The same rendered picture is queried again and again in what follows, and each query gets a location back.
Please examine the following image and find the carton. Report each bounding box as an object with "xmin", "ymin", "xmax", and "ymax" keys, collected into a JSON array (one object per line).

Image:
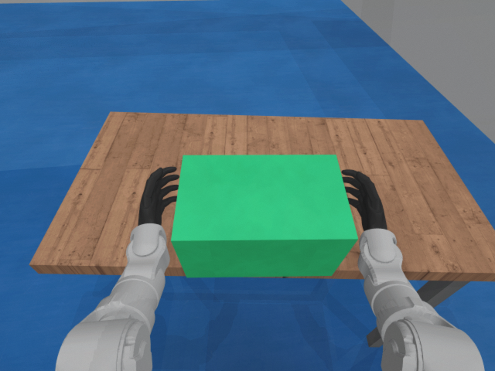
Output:
[{"xmin": 171, "ymin": 155, "xmax": 358, "ymax": 277}]

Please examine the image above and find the right robot upper arm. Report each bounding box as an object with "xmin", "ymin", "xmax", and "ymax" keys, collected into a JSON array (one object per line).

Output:
[{"xmin": 381, "ymin": 319, "xmax": 483, "ymax": 371}]

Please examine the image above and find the table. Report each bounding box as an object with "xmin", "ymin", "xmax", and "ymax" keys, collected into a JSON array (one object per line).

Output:
[{"xmin": 29, "ymin": 112, "xmax": 495, "ymax": 347}]

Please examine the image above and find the robot left hand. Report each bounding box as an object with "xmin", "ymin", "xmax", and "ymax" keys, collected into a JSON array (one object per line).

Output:
[{"xmin": 138, "ymin": 167, "xmax": 179, "ymax": 226}]

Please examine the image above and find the right robot forearm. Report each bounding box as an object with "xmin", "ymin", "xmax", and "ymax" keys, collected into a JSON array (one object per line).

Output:
[{"xmin": 357, "ymin": 229, "xmax": 485, "ymax": 371}]

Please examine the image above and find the left robot upper arm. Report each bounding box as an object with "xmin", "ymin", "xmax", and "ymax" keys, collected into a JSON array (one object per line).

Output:
[{"xmin": 57, "ymin": 318, "xmax": 152, "ymax": 371}]

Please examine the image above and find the robot right hand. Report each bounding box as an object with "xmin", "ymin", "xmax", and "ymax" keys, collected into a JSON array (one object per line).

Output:
[{"xmin": 342, "ymin": 169, "xmax": 387, "ymax": 231}]

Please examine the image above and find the left robot forearm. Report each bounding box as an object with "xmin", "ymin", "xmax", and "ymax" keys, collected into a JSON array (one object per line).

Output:
[{"xmin": 55, "ymin": 223, "xmax": 170, "ymax": 371}]

